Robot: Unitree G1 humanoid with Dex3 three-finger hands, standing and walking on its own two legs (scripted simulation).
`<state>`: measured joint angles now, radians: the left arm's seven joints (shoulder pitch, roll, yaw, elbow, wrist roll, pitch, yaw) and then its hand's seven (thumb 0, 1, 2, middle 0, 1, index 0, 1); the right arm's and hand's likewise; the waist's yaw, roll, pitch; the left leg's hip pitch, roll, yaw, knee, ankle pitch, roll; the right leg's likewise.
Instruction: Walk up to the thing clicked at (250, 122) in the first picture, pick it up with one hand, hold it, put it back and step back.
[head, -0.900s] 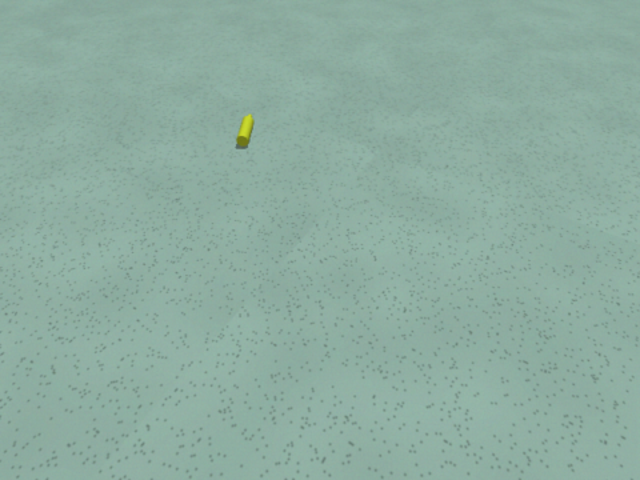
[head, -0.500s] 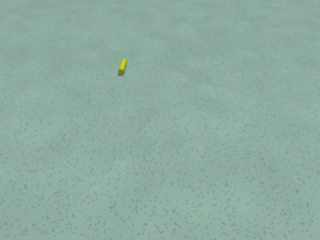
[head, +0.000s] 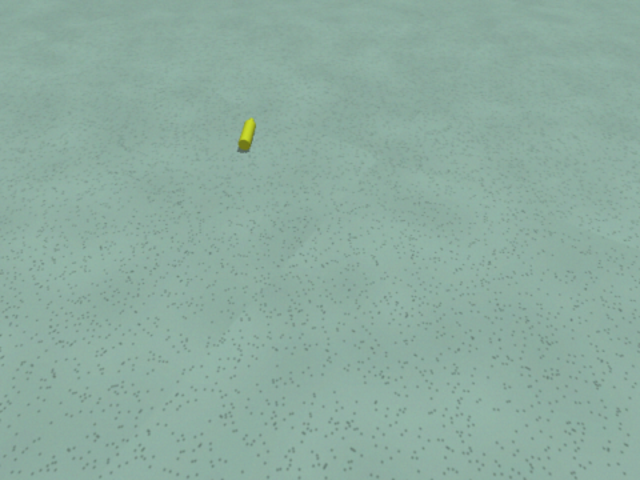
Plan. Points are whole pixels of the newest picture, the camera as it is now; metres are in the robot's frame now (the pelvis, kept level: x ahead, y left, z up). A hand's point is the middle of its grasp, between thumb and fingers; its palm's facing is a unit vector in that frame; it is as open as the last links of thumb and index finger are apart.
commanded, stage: stand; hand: left
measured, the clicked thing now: (248, 131) +1.95 +0.43 -0.75
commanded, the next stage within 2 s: walk up in 0.22 s
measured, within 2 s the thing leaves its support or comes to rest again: neither
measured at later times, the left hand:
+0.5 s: hand out of the picture +0.07 +0.35 -0.15, palm faces +0.27 -0.90 -0.35, open 7.4 cm
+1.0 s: hand (71, 411) +0.25 +0.38 -0.13, palm faces +0.52 -0.78 -0.34, open 7.4 cm
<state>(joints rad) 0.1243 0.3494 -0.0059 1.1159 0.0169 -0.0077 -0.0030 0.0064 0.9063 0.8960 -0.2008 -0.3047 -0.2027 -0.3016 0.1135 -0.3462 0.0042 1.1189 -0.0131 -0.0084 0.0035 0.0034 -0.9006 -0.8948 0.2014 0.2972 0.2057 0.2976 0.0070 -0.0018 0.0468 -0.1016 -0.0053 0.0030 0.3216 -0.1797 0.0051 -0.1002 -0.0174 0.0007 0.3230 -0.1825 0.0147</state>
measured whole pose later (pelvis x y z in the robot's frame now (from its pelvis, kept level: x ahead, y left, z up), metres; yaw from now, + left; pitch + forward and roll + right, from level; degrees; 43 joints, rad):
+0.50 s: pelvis +0.05 +0.03 -0.01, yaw +15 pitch -2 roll +0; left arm 0.13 0.50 0.12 0.96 0.07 -0.01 -0.10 0.01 0.90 0.90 -0.20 -0.31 -0.21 -0.30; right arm 0.20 -0.47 -0.09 1.01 -0.02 -0.01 0.12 0.01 -0.90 -0.89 0.20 0.30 0.21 0.30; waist 0.05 -0.08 0.01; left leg -0.43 0.11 0.11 0.68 -0.28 -0.02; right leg 0.02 -0.14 -0.26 0.40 -0.37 0.01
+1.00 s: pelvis +0.31 +0.06 -0.02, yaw +33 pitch +0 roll +2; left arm 0.13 0.51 0.12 0.86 0.05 0.05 -0.18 0.01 0.91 0.90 -0.20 -0.30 -0.20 -0.30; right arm 0.34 -0.46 -0.05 0.97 -0.03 -0.08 0.00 0.01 -0.89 -0.89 0.21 0.30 0.21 0.30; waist 0.04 -0.09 -0.03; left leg -0.04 0.05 -0.15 0.40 -0.38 -0.03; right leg -0.50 -0.13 0.07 0.70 -0.29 0.03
